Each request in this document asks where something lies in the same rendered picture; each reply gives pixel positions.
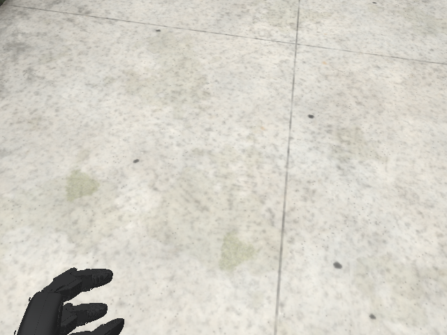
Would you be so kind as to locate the robot left hand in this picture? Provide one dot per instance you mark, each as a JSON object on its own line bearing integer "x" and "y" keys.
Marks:
{"x": 46, "y": 313}

